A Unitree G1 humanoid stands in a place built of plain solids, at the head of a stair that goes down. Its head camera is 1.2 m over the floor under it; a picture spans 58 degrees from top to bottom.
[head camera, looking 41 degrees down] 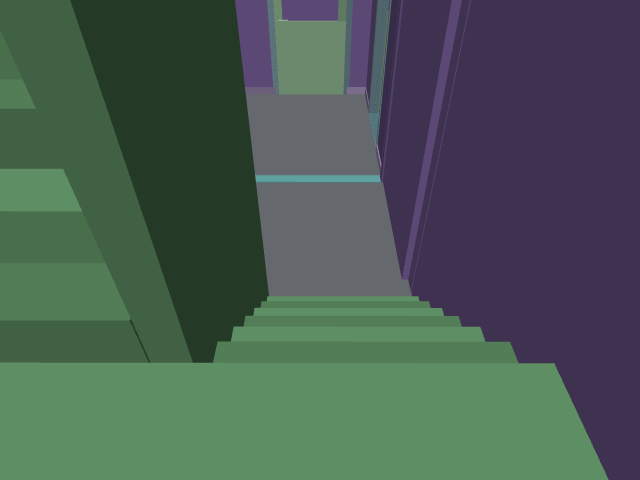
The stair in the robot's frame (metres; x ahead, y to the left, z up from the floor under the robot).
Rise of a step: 0.21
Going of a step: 0.24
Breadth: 1.15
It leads straight ahead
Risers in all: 7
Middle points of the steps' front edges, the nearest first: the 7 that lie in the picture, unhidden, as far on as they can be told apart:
0.79 -0.17 0.00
1.02 -0.17 -0.21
1.26 -0.17 -0.42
1.49 -0.17 -0.64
1.73 -0.17 -0.85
1.96 -0.17 -1.06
2.20 -0.17 -1.27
